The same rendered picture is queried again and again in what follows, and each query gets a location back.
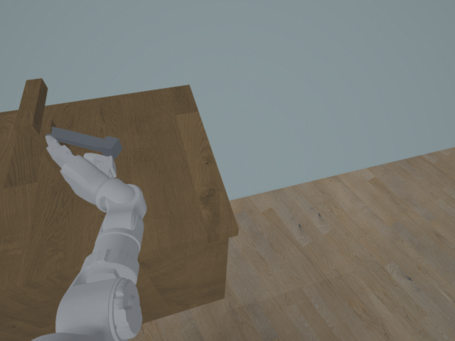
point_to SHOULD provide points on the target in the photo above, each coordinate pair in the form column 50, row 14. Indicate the counter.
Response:
column 47, row 231

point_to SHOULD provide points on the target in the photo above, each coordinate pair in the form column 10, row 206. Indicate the robot left hand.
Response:
column 85, row 175

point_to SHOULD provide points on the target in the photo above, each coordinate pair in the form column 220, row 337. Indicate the robot left forearm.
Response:
column 119, row 240

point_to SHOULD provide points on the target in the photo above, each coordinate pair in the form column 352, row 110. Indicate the tap lever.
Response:
column 110, row 146

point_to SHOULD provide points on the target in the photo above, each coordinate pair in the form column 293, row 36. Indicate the left robot upper arm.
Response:
column 107, row 310

